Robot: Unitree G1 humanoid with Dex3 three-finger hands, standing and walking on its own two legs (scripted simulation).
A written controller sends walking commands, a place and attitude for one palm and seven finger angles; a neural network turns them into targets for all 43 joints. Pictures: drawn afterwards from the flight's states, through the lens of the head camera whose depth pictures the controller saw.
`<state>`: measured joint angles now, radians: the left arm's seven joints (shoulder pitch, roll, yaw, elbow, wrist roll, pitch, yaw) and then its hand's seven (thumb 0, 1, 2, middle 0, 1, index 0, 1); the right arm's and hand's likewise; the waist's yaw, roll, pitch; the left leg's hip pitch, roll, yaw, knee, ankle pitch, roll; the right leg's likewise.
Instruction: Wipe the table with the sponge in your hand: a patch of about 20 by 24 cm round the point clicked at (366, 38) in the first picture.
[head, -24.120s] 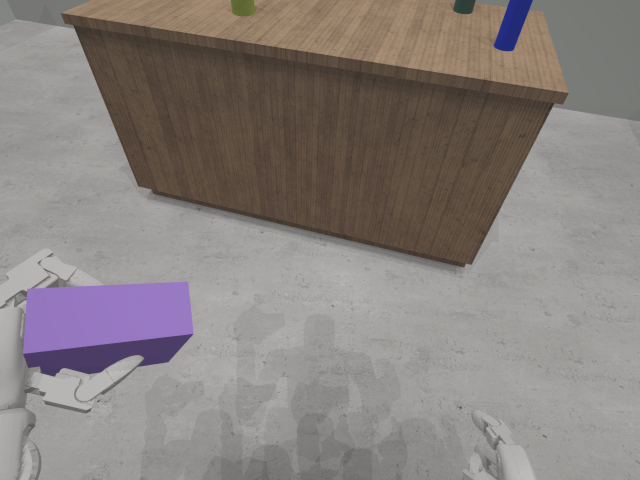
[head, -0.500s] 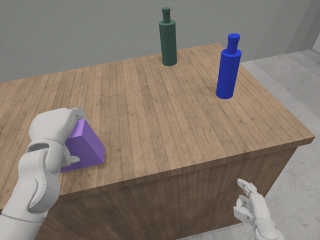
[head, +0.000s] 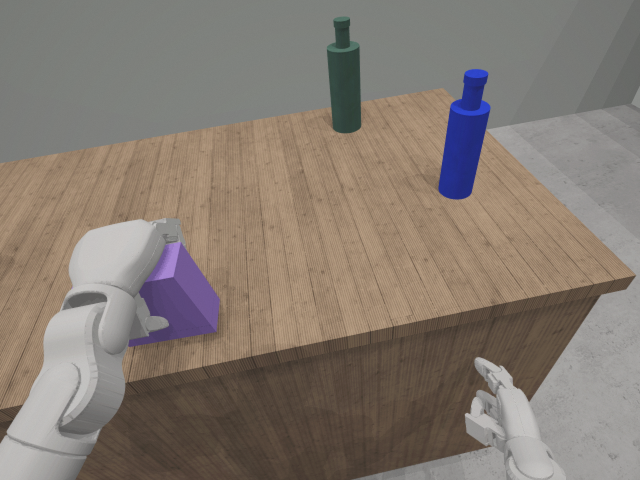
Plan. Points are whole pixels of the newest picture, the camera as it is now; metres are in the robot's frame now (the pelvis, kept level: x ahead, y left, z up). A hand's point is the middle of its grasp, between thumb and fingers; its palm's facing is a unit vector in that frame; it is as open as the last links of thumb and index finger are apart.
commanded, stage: move the sponge above the wiping area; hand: left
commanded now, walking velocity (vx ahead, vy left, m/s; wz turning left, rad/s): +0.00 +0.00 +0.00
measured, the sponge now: (161, 306) +0.26 +0.26 +0.10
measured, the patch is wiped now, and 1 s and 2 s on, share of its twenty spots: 0.00 0.00 0.00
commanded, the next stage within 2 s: lower the sponge onto the table in 2.00 s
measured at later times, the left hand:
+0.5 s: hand (146, 277) +0.26 +0.26 +0.16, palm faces +0.09 -0.07 -0.99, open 9.4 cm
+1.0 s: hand (166, 262) +0.28 +0.23 +0.17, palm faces +0.15 -0.09 -0.98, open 9.4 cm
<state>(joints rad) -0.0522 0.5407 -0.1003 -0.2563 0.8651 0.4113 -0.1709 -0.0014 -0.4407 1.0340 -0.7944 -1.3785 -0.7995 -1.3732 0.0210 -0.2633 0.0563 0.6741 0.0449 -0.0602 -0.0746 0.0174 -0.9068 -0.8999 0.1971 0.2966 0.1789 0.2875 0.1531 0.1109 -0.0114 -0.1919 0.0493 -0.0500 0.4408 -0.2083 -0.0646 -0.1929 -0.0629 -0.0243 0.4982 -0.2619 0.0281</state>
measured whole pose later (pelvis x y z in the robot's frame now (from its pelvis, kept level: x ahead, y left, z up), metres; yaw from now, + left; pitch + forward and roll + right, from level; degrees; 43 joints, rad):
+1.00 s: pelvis +0.00 +0.00 +0.00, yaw -1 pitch -2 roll +1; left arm -0.09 0.53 -0.12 -0.28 0.86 0.40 -0.14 0.00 -0.44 1.04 -0.80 -1.38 -0.80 -1.37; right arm 0.03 -0.25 0.06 0.66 0.04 -0.06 -0.06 0.02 -0.91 -0.90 0.20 0.30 0.20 0.30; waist 0.15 0.12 -0.02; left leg -0.18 0.06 -0.04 0.43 -0.21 -0.07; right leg -0.19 -0.05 -0.02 0.50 -0.26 0.02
